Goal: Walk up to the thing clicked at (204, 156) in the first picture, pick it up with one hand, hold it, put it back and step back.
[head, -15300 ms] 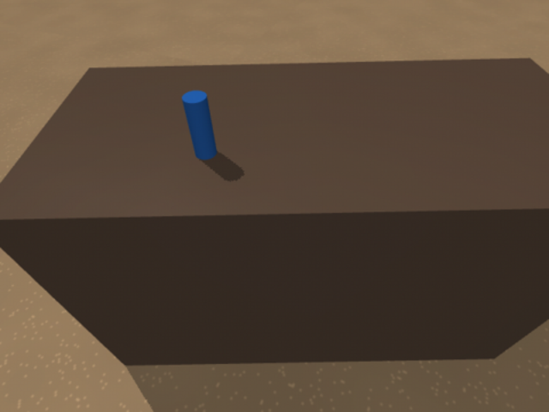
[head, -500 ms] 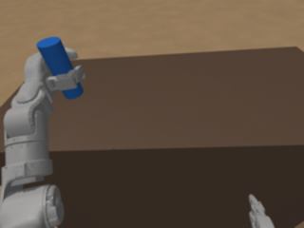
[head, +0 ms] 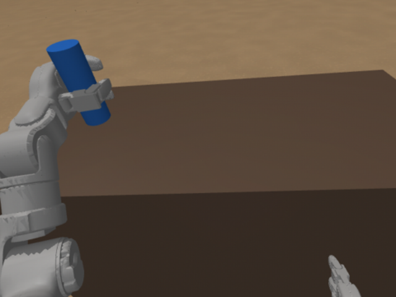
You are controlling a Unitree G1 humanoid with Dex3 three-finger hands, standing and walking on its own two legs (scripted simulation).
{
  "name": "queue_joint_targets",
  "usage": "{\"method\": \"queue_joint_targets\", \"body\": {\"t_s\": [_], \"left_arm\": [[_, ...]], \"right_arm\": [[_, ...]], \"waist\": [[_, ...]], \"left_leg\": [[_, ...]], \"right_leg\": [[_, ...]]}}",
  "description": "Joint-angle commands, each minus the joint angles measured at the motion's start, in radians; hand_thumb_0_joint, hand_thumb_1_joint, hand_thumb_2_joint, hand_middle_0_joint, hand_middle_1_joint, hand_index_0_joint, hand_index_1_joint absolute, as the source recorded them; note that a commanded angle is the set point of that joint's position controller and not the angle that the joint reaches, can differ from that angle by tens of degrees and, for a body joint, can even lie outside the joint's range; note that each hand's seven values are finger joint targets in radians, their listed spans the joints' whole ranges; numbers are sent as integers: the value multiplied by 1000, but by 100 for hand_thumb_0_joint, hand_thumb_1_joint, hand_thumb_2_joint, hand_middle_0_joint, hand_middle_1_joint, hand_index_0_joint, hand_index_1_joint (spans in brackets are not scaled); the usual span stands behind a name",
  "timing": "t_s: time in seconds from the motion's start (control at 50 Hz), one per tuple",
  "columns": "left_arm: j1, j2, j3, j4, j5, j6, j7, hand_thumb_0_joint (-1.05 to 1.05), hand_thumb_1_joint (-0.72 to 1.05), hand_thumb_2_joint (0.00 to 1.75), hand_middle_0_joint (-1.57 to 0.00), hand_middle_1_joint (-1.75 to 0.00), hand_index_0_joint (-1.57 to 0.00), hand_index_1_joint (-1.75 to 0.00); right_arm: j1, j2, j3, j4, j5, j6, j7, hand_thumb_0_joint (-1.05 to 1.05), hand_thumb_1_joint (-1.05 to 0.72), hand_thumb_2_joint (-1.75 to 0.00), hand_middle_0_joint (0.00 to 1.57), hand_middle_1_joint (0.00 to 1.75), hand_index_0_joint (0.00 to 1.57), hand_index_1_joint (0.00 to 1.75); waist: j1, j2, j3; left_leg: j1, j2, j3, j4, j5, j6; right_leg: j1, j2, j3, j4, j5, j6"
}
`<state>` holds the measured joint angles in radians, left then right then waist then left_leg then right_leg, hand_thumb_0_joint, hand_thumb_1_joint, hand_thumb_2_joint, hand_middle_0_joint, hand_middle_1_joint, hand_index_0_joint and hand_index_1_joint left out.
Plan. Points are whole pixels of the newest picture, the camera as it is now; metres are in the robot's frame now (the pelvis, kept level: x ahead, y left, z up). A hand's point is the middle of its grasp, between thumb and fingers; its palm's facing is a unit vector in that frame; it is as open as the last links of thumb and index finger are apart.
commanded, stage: lift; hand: left
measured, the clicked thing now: (82, 85) +0.37 +0.20 +0.31
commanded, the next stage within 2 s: hold in 0.14 s
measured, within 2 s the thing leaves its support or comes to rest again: neither
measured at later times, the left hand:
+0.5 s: hand (84, 81) +0.35 +0.18 +0.33, palm faces +0.15 -0.99 +0.00, open 6.1 cm
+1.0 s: hand (85, 86) +0.33 +0.17 +0.33, palm faces +0.15 -0.99 +0.00, open 6.1 cm
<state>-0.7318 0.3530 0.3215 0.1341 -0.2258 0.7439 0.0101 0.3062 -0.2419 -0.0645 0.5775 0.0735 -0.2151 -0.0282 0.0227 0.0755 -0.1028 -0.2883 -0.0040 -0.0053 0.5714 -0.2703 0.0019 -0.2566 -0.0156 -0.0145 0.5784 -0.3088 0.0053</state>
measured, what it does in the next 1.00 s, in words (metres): stands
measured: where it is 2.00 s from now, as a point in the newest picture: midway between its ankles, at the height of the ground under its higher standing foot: outside the picture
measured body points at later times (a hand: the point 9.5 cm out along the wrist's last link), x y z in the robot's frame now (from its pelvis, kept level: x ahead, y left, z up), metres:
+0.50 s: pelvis +0.00 +0.00 +0.00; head -0.05 -0.03 +0.44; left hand +0.34 +0.23 +0.33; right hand +0.17 -0.25 -0.07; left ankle +0.02 +0.12 -0.73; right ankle +0.00 -0.12 -0.73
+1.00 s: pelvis -0.01 +0.00 +0.00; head -0.07 -0.03 +0.44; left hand +0.32 +0.22 +0.33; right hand +0.16 -0.25 -0.07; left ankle +0.02 +0.12 -0.73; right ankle +0.00 -0.12 -0.73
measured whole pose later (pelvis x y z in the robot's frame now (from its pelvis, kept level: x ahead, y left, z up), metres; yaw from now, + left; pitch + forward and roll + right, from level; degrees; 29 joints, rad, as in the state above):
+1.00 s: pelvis -0.01 +0.00 +0.00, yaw +0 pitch -2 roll +0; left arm -0.71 0.33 0.31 -0.05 -0.27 0.93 0.05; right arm 0.28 -0.24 -0.10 0.63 0.10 -0.27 -0.01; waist 0.04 0.09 -0.12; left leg -0.28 -0.01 0.00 0.58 -0.26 0.01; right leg -0.25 -0.02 -0.01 0.59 -0.30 0.01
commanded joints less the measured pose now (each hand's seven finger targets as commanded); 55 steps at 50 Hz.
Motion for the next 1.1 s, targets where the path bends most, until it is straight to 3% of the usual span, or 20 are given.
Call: {"method": "queue_joint_targets", "body": {"t_s": [0.0,0.06,0.2,0.28,0.32,0.34,0.36,0.42,0.46,0.5,0.52,0.54,0.58,0.62,0.66,0.76,0.82,0.86,0.92,1.08], "left_arm": [[-548,232,46,-248,-6,-71,2,0,51,130,-128,-135,-130,-136],[-548,257,67,-254,-13,-62,0,0,49,131,-131,-137,-132,-138],[-540,241,57,-277,-21,-20,1,0,48,131,-128,-136,-130,-137],[-538,255,74,-294,-27,-4,4,0,52,127,-131,-136,-132,-137],[-546,226,47,-309,-30,0,-5,0,51,126,-131,-137,-133,-137],[-531,238,58,-307,-28,4,-5,0,50,127,-132,-138,-133,-138],[-546,210,32,-317,-31,5,-8,0,50,127,-132,-138,-133,-138],[-537,278,87,-310,-29,25,2,0,48,129,-133,-140,-135,-140],[-548,219,55,-337,-38,34,7,0,48,130,-134,-141,-135,-141],[-546,243,64,-331,-27,49,18,0,49,129,-133,-140,-134,-140],[-569,228,42,-358,-23,49,19,0,48,129,-132,-140,-134,-140],[-559,257,68,-349,-24,54,21,0,51,131,-134,-141,-135,-142],[-540,210,45,-346,-35,59,15,0,49,129,-134,-141,-135,-141],[-541,236,66,-349,-39,61,11,0,50,129,-134,-141,-136,-141],[-539,202,42,-342,-39,72,13,0,51,131,-135,-142,-136,-142],[-510,214,56,-359,-37,90,21,0,51,131,-135,-143,-137,-143],[-487,180,40,-376,-45,93,29,0,49,131,-136,-143,-137,-143],[-494,245,91,-392,-45,93,33,0,50,132,-136,-144,-138,-144],[-518,196,59,-396,-46,91,43,0,49,133,-137,-145,-139,-145],[-568,200,26,-359,-39,71,46,0,50,133,-138,-146,-140,-146]], "right_arm": [[-143,-96,-25,-164,2,-76,-6,0,56,-5,5,5,5,5],[-137,-104,-35,-127,3,-79,-8,0,55,-5,5,5,5,5],[-155,-115,-40,-116,4,-97,-11,0,56,-5,5,5,5,5],[-163,-133,-53,-135,7,-106,-16,0,55,-5,5,5,5,5],[-162,-90,-16,-111,10,-109,-12,0,55,-5,5,5,5,5],[-157,-102,-33,-109,12,-110,-12,0,55,-5,5,5,5,5],[-173,-108,-44,-135,14,-117,-12,0,55,-5,5,5,5,5],[-140,-111,-42,-111,14,-110,-8,0,55,-5,5,5,5,5],[-160,-98,-38,-124,14,-115,-6,0,55,-5,5,5,5,5],[-152,-113,-53,-105,16,-115,-4,0,55,-5,5,5,5,5],[-165,-107,-47,-118,17,-116,0,0,55,-5,5,5,5,5],[-165,-138,-72,-123,17,-116,-5,0,55,-5,5,5,5,5],[-171,-111,-50,-117,20,-122,0,0,55,-5,5,5,5,5],[-163,-112,-54,-115,22,-122,-1,0,55,-5,5,5,5,5],[-185,-109,-50,-144,22,-124,2,0,55,-5,5,5,5,5],[-154,-120,-76,-96,23,-118,9,0,55,-5,5,5,5,5],[-182,-108,-65,-145,27,-123,13,0,54,-5,5,5,5,5],[-151,-114,-71,-122,28,-115,13,0,54,-5,5,5,5,5],[-195,-105,-63,-137,25,-120,8,0,54,-5,5,5,5,5],[-197,-114,-61,-131,25,-131,-5,0,54,-5,5,5,5,5]], "waist": [[6,-51,-203],[14,-51,-199],[6,-52,-182],[8,-85,-217],[13,-56,-194],[12,-50,-208],[8,-54,-219],[13,-63,-221],[11,-69,-218],[11,-51,-215],[12,-46,-213],[10,-55,-217],[11,-67,-184],[18,-65,-210],[12,-58,-217],[13,-48,-207],[20,-89,-196],[22,-93,-209],[23,-92,-185],[2,-67,-191]], "left_leg": [[144,-9,13,-67,168,14],[133,-10,9,-71,147,15],[135,-7,9,-79,110,13],[148,-10,8,-64,158,19],[139,-11,11,-65,155,16],[150,-9,7,-69,157,12],[152,-10,8,-66,164,13],[149,-16,14,-53,192,18],[148,-16,18,-47,199,19],[151,-15,15,-55,187,15],[152,-13,12,-62,177,12],[153,-11,9,-67,148,13],[138,-6,3,-75,128,12],[142,-10,6,-67,155,14],[148,-8,7,-64,178,11],[148,-2,-1,-75,152,6],[126,-12,12,-64,168,13],[130,-17,16,-64,151,18],[125,-16,16,-63,152,16],[132,-20,16,-71,100,18]], "right_leg": [[-27,11,-28,-102,179,-6],[-20,11,-30,-108,159,-7],[-43,15,-30,-110,124,-7],[-20,12,-27,-106,168,-2],[-31,14,-29,-101,163,-4],[-33,17,-31,-97,162,-6],[-27,16,-31,-100,171,-6],[-21,11,-25,-100,199,-3],[-19,10,-24,-96,210,0],[-27,11,-24,-92,195,-4],[-37,16,-29,-93,182,-7],[-34,15,-28,-100,155,-6],[-38,20,-34,-101,139,-5],[-23,17,-32,-97,160,-5],[-20,19,-33,-93,183,-6],[-36,25,-36,-90,159,-9],[-18,20,-34,-103,173,-5],[-11,17,-26,-107,159,-3],[-20,16,-29,-105,160,-2],[-44,12,-27,-110,122,-4]]}}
